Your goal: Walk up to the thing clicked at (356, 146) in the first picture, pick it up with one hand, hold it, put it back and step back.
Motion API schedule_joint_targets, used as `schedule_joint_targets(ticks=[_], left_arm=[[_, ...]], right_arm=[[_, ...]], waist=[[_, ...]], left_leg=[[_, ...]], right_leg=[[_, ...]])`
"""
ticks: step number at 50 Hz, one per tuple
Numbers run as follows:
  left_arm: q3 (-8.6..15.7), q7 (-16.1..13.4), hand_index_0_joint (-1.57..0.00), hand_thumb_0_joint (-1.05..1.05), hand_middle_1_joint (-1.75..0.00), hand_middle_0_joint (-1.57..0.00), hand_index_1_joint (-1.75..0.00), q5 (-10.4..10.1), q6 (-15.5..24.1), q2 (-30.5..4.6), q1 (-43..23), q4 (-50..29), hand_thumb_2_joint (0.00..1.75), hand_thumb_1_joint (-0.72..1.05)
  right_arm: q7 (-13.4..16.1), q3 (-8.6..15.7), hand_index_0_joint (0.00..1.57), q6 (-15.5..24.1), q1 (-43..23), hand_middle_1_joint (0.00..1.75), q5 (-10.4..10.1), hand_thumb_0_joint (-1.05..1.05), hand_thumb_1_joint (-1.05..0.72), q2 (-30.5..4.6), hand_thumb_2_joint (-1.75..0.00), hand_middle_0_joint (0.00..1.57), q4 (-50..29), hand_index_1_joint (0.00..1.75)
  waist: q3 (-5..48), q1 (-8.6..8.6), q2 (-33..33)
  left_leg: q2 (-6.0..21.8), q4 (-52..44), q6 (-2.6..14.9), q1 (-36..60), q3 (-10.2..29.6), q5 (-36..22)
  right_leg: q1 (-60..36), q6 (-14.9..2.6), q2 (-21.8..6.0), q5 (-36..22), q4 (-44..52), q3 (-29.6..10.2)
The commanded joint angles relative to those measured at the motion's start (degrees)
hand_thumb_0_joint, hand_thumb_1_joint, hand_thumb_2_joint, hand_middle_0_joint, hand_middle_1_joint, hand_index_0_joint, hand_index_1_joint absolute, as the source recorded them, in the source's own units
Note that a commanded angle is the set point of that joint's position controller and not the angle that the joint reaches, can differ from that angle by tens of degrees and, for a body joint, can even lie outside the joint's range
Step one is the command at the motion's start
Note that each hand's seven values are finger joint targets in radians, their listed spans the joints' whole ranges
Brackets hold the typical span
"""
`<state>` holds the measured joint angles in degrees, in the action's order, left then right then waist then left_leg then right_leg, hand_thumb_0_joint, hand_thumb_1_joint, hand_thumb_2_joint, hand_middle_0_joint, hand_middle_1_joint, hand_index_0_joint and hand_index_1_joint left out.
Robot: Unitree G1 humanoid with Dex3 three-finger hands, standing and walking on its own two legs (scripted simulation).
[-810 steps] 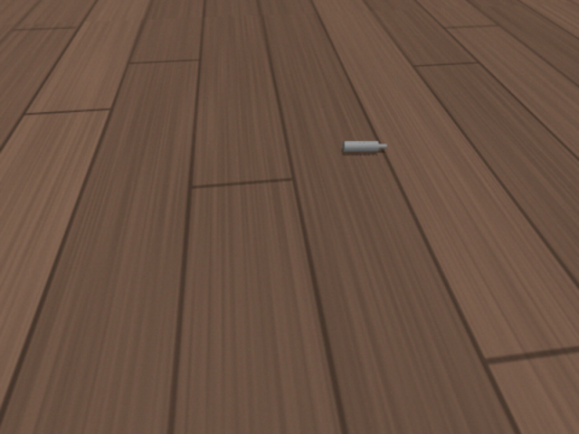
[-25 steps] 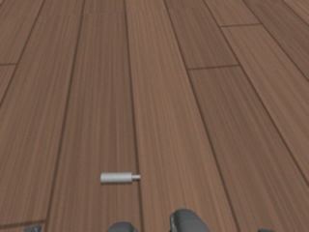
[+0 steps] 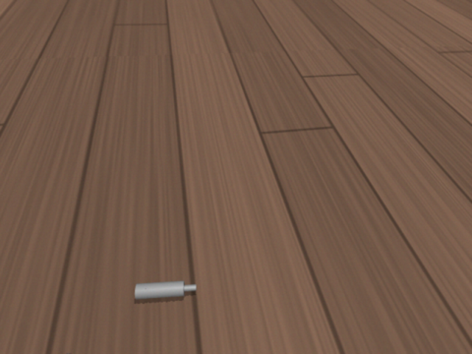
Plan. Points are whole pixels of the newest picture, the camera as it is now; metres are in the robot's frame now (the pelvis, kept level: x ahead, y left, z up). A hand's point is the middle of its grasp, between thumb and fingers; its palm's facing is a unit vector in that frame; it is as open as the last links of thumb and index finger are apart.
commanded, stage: walk up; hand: left
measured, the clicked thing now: (166, 289) +0.47 +0.22 -0.73
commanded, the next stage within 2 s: stand in 1.34 s
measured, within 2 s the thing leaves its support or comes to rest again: neither
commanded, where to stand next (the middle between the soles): +0.09 +0.00 m, yaw +1 degrees
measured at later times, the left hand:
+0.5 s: hand out of the picture +0.09 +0.30 -0.16, palm faces +0.00 -0.93 -0.38, open 7.4 cm
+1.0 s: hand out of the picture +0.10 +0.26 -0.16, palm faces -0.04 -0.94 -0.34, open 7.4 cm
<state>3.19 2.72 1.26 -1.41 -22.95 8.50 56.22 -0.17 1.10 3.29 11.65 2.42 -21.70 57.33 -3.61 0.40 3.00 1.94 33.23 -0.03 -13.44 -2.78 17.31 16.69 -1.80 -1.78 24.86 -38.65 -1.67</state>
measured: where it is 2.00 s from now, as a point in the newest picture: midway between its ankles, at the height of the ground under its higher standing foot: outside the picture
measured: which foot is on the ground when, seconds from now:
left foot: down 0.00-0.08, up 0.10-0.36, down 0.38-1.00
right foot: down 0.00-1.00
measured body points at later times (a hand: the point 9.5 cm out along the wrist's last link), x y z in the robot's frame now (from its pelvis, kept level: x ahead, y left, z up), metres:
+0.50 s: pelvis +0.02 +0.02 -0.01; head +0.06 +0.04 +0.44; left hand +0.09 +0.35 -0.14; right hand +0.13 -0.27 -0.13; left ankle +0.11 +0.15 -0.73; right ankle +0.00 -0.13 -0.71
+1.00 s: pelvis +0.03 +0.01 +0.00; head +0.04 +0.01 +0.45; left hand +0.10 +0.31 -0.13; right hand +0.08 -0.32 -0.12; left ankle +0.11 +0.15 -0.73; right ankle -0.02 -0.12 -0.73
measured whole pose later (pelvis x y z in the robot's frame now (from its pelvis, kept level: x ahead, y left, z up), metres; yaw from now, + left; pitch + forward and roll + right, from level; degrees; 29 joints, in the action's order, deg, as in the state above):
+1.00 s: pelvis +0.03 +0.01 +0.00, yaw -1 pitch -2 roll +0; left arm 2.4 1.6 1.3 -1.4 -21.3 9.2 58.8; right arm -0.3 1.2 1.3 9.4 1.1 -22.0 61.6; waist -4.2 0.6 0.7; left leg 2.5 31.2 -1.6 -19.5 0.2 9.6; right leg 8.2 0.2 -0.6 22.3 -32.6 0.6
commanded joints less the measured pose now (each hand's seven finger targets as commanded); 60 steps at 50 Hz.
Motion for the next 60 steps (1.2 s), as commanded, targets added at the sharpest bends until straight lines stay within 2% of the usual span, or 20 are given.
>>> schedule_joint_targets(ticks=[1, 3, 4, 5, 7, 13, 16, 18, 19, 21, 22, 32, 34, 35, 37, 40, 42, 44, 53, 60], left_arm=[[2.4, -0.8, -0.2, 0.0, -0.3, -0.2, -0.3, 0.2, 3.4, -9.2, 2.6, -1.6, 0.9, 0.9], [3.3, -1.8, -0.2, 0.0, -0.3, -0.2, -0.3, 0.7, 4.5, -12.3, 6.9, -0.6, 0.9, 0.9], [4.4, -2.2, -0.2, 0.0, -0.3, -0.2, -0.3, 0.9, 4.9, -17.0, 10.5, -0.1, 0.9, 0.9], [5.0, -2.4, -0.2, 0.0, -0.3, -0.2, -0.3, 0.8, 5.1, -20.5, 9.0, -1.3, 0.9, 0.9], [4.6, -2.5, -0.2, 0.0, -0.3, -0.2, -0.3, 0.1, 5.2, -18.5, 4.5, -3.5, 0.9, 0.9], [2.4, -3.0, -0.2, 0.0, -0.3, -0.2, -0.3, -0.1, 5.8, -14.1, 1.5, -4.6, 0.9, 0.9], [1.3, -3.1, -0.2, 0.0, -0.3, -0.2, -0.3, -1.5, 4.1, -13.0, -1.4, -5.1, 0.9, 0.9], [0.6, -3.3, -0.2, 0.0, -0.3, -0.2, -0.3, -2.0, 2.7, -11.4, -1.2, -5.6, 0.9, 0.9], [0.3, -3.4, -0.2, 0.0, -0.3, -0.2, -0.3, -2.3, 2.1, -10.1, 0.3, -5.5, 0.9, 0.9], [0.4, -3.9, -0.2, 0.0, -0.3, -0.2, -0.3, -2.9, 0.6, -10.6, 5.2, -3.0, 0.9, 0.9], [0.9, -3.9, -0.2, 0.0, -0.3, -0.2, -0.3, -2.5, 0.1, -12.0, 5.7, -1.3, 0.9, 0.9], [2.6, -2.8, -0.2, 0.0, -0.3, -0.2, -0.3, 0.5, 1.0, -10.5, 9.5, 1.6, 0.9, 0.9], [3.4, -2.7, -0.2, 0.0, -0.3, -0.2, -0.3, 1.3, 1.6, -15.2, 4.2, -0.6, 0.9, 0.9], [3.1, -2.2, -0.2, 0.0, -0.3, -0.2, -0.3, 1.4, 1.5, -16.3, -2.7, -2.9, 0.9, 0.9], [2.0, -2.0, -0.2, 0.0, -0.3, -0.2, -0.3, 0.7, 1.5, -11.5, -7.4, -4.6, 0.9, 0.9], [1.8, -2.2, -0.2, 0.0, -0.3, -0.2, -0.3, -0.2, 2.0, -10.5, -2.2, -2.8, 0.9, 0.9], [2.1, -1.9, -0.2, 0.0, -0.3, -0.2, -0.3, 0.1, 1.4, -11.5, 0.9, -1.8, 0.9, 0.9], [2.2, -1.8, -0.2, 0.0, -0.3, -0.2, -0.3, 0.4, 1.5, -11.8, -0.9, -1.5, 0.9, 0.9], [2.2, -2.3, -0.2, 0.0, -0.3, -0.2, -0.3, -0.7, 1.3, -11.7, -1.6, -0.6, 0.9, 0.9], [1.7, -2.0, -0.2, 0.0, -0.3, -0.2, -0.3, -0.8, 0.2, -10.2, -2.5, -0.4, 0.9, 0.9]], right_arm=[[-0.2, 4.3, 0.2, -0.7, -4.6, 0.3, -0.3, 0.0, -0.9, -15.8, -0.9, 0.2, -5.8, 0.3], [-0.7, 3.1, 0.2, -1.6, -4.3, 0.3, -1.0, 0.0, -0.9, -12.0, -0.9, 0.2, -7.1, 0.3], [-0.7, 2.7, 0.2, -1.7, -6.6, 0.3, -1.0, 0.0, -0.9, -10.0, -0.9, 0.2, -8.4, 0.3], [-0.3, 3.4, 0.2, -2.1, -7.5, 0.3, -0.4, 0.0, -0.9, -12.2, -0.9, 0.2, -8.5, 0.3], [-0.6, 4.2, 0.2, -1.2, -3.1, 0.3, -1.0, 0.0, -0.9, -14.5, -0.9, 0.2, -7.3, 0.3], [-1.4, 3.9, 0.2, -2.1, 1.1, 0.3, -1.5, 0.0, -0.9, -10.6, -0.9, 0.2, -4.8, 0.3], [-1.0, 4.0, 0.2, -2.1, 1.0, 0.3, -2.5, 0.0, -0.9, -9.9, -0.9, 0.2, -3.1, 0.3], [0.0, 4.4, 0.2, -2.1, 1.9, 0.3, -2.0, 0.0, -0.9, -11.7, -0.9, 0.2, -2.6, 0.3], [0.5, 4.7, 0.2, -1.9, 1.4, 0.3, -1.7, 0.0, -0.9, -13.9, -0.9, 0.2, -2.7, 0.3], [0.9, 4.9, 0.2, -1.5, -3.3, 0.3, -2.3, 0.0, -0.9, -18.9, -0.9, 0.2, -4.1, 0.3], [0.8, 5.2, 0.2, -1.7, -5.9, 0.3, -2.0, 0.0, -0.9, -18.8, -0.9, 0.2, -4.2, 0.3], [1.2, 4.5, 0.2, -2.2, -7.0, 0.3, -1.7, 0.0, -0.9, -15.0, -0.9, 0.2, -4.7, 0.3], [1.2, 3.0, 0.2, -2.1, -9.4, 0.3, -2.3, 0.0, -0.9, -9.2, -0.9, 0.2, -5.5, 0.3], [1.3, 3.6, 0.2, -1.9, -9.4, 0.3, -2.2, 0.0, -0.9, -10.6, -0.9, 0.2, -4.3, 0.3], [1.0, 4.0, 0.2, -0.9, -4.9, 0.3, -2.1, 0.0, -0.9, -11.9, -0.9, 0.2, -2.1, 0.3], [1.4, 3.6, 0.2, 0.1, -4.4, 0.3, -2.1, 0.0, -0.9, -12.5, -0.9, 0.2, -1.7, 0.3], [1.2, 3.3, 0.2, -0.3, -7.5, 0.3, -1.7, 0.0, -0.9, -13.9, -0.9, 0.2, -2.7, 0.3], [0.9, 3.2, 0.2, -0.8, -7.6, 0.3, -1.6, 0.0, -0.9, -12.4, -0.9, 0.2, -1.7, 0.3], [1.4, 2.2, 0.2, 0.0, -4.3, 0.3, -2.0, 0.0, -0.9, -12.7, -0.9, 0.2, 1.1, 0.3], [1.8, 2.4, 0.2, -0.2, -5.1, 0.3, -1.7, 0.0, -0.9, -14.0, -0.9, 0.2, 1.4, 0.3]], waist=[[1.1, -1.36, -14.3], [2.4, -3.36, -5.2], [1.3, -5.41, 6.2], [-2.1, -5.71, 4.9], [-4.4, -2.85, 1.9], [0.4, -0.2, 6.2], [2.2, 1.09, 6.5], [2.5, 2.06, 4.0], [2.6, 1.47, 0.2], [5.4, -0.91, -9.8], [3.9, -1.27, -10.2], [9.3, -2.79, -10.6], [2.7, -2.16, 4.3], [0.8, -0.86, 6.5], [-0.1, 2.89, 0.7], [6.6, 0.85, -1.8], [3.0, -1.5, -0.8], [-0.4, -0.54, 0.4], [5.7, -0.81, -2.3], [7.2, -1.04, -6.0]], left_leg=[[7.0, -12.1, 7.49, -5.5, 10.0, 17.2], [2.9, -0.7, 4.58, -15.9, 5.6, 17.4], [-2.9, 14.7, 1.61, -25.7, 0.4, 15.3], [-1.3, 20.8, 1.39, -27.1, 6.3, 14.0], [2.1, 20.1, 1.66, -25.1, 8.3, 10.5], [1.8, 8.0, 0.36, -6.4, 4.1, 2.5], [-1.0, -0.7, -0.03, 5.2, 1.0, -11.3], [-0.8, -3.5, 0.78, 8.7, 2.1, -17.7], [4.0, -5.3, 1.88, 8.9, 6.9, -21.6], [17.0, -13.5, 11.04, -2.2, 24.6, -10.9], [17.4, -15.7, 12.21, -7.1, 27.1, -4.9], [9.4, -6.4, 5.92, -2.2, 12.9, -1.3], [0.2, 1.4, 0.87, -11.3, 3.9, 4.6], [-0.9, 7.5, 0.16, -2.1, 2.8, 7.4], [0.7, 0.2, 0.85, 3.5, 2.5, -2.3], [7.4, -5.2, 5.06, 7.8, 11.7, -19.1], [6.9, -6.2, 5.3, -1.5, 12.1, -2.6], [3.1, -5.8, 2.6, -3.7, 8.0, 0.9], [4.6, -4.0, 2.94, 1.5, 6.8, -24.1], [8.1, -10.0, 4.65, 1.6, 12.6, -15.8]], right_leg=[[-6.0, 0.11, 3.5, -3.4, 10.4, 5.0], [-17.1, -1.73, -0.9, 1.2, 16.2, -5.0], [-19.1, -6.85, -12.7, 13.9, 24.7, -26.2], [-13.7, -11.4, -19.9, 18.0, 28.1, -34.1], [-12.0, -13.31, -19.5, 8.7, 26.2, -28.1], [-2.3, -7.6, -11.0, -23.0, 18.5, -6.6], [4.0, -5.07, -7.7, -28.1, 10.3, -1.7], [6.9, -2.58, -5.6, -24.4, 5.3, -1.5], [8.5, -1.36, -3.0, -18.2, 3.8, -1.4], [-1.0, 0.47, 1.5, 1.5, -4.8, 0.2], [-3.6, 0.55, 0.9, 6.2, -9.1, -0.4], [-8.0, -1.29, 0.5, -4.0, 14.5, 1.3], [-2.1, -6.35, -10.9, 5.1, 21.9, -16.6], [9.1, -8.63, -14.1, 10.9, 22.8, -17.6], [9.1, -4.83, -8.0, -2.0, 16.8, -6.6], [2.8, -0.34, -3.2, -16.4, 9.2, -1.9], [0.2, -1.49, -3.3, -0.5, 14.0, -3.7], [0.7, -3.14, -5.5, 2.8, 17.6, -6.4], [-7.2, -1.83, -4.4, -18.8, 14.3, -1.8], [-8.1, -1.28, -2.5, -10.0, 12.9, -0.2]])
